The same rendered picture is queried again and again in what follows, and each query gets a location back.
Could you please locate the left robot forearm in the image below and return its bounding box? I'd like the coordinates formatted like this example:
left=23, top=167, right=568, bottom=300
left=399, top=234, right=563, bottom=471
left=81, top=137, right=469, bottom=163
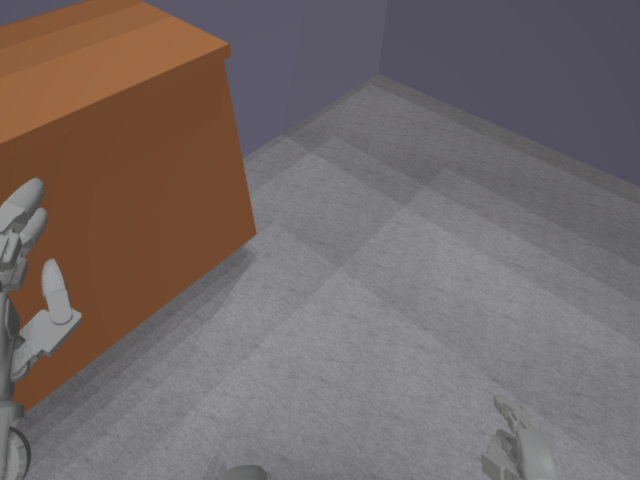
left=0, top=401, right=31, bottom=480

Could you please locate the left robot hand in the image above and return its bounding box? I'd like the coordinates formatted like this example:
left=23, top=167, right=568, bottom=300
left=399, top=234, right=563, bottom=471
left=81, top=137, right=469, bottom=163
left=0, top=178, right=81, bottom=402

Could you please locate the counter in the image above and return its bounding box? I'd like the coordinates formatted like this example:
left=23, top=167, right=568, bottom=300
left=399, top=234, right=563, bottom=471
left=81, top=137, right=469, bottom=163
left=0, top=0, right=257, bottom=413

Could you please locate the right robot hand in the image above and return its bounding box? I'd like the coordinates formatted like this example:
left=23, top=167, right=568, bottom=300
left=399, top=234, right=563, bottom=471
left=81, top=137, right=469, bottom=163
left=481, top=395, right=560, bottom=480

